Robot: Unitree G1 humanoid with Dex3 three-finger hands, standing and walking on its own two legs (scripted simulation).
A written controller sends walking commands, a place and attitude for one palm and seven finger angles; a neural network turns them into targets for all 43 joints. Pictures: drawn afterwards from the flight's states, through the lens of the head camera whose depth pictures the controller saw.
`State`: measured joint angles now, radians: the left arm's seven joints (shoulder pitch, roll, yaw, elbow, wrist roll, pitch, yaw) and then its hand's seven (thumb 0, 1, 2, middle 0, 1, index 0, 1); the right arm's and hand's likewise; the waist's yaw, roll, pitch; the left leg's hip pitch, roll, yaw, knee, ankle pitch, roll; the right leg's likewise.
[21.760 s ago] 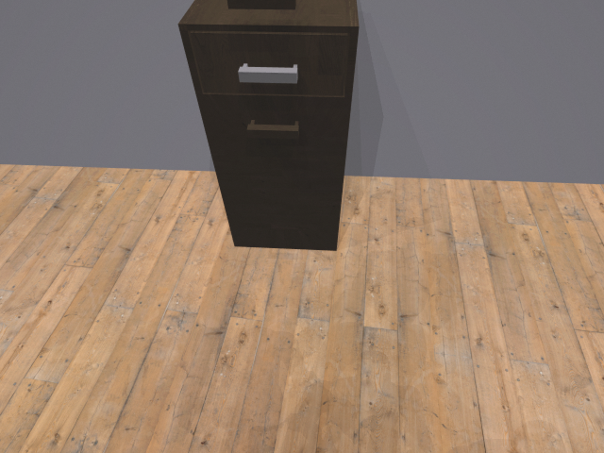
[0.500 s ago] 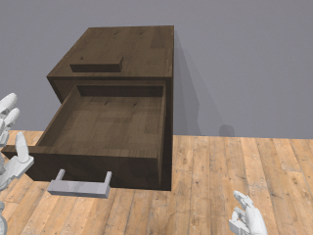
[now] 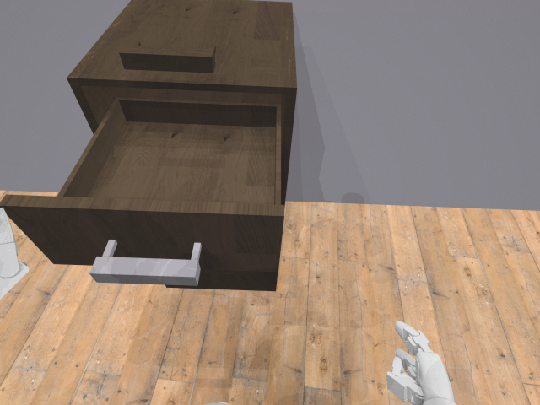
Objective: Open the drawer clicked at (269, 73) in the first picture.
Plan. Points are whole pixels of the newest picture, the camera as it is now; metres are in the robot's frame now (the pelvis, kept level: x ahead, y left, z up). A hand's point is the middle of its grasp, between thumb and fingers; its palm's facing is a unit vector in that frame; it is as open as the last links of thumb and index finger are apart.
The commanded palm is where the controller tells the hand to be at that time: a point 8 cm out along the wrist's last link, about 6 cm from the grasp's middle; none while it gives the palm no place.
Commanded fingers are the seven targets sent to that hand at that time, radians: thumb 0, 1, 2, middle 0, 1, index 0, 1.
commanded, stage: step back with the hand held close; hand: left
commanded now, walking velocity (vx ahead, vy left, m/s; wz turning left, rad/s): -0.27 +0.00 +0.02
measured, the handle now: (151, 258) +0.31 +0.21 +0.04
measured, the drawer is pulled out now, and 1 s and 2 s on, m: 0.30 0.30 0.30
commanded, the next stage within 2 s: stop stepping back and stand still in 0.46 s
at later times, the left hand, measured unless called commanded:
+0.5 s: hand (0, 379) +0.11 +0.20 +0.22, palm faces +0.35 -0.80 -0.48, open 7.4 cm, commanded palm +0.04 +0.26 +0.23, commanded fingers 0.00 0.90 0.90 -0.20 -0.30 -0.20 -0.30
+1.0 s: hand out of the picture -0.03 +0.21 +0.22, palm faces +0.46 -0.80 -0.38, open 7.4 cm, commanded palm -0.08 +0.26 +0.23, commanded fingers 0.00 0.90 0.90 -0.20 -0.30 -0.20 -0.30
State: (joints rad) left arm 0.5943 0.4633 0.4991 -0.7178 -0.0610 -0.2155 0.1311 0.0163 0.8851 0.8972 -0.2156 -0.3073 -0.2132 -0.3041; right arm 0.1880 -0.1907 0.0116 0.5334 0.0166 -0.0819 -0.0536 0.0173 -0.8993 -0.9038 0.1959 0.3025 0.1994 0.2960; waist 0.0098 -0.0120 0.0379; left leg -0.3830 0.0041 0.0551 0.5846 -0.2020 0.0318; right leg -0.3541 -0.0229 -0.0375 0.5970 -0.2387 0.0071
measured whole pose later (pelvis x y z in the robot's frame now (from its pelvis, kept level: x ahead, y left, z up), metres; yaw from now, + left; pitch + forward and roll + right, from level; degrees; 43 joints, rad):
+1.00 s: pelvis -0.21 -0.02 +0.01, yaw +1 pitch -2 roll -1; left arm 0.55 0.38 0.41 -0.67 -0.03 -0.20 0.17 0.02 0.89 0.90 -0.21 -0.31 -0.21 -0.30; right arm 0.23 -0.21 0.01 0.61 0.01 -0.11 -0.05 0.02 -0.90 -0.90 0.20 0.30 0.20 0.30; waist -0.01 -0.01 -0.01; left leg -0.35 0.01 -0.02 0.61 -0.38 0.03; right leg -0.30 0.00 -0.07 0.52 -0.26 -0.03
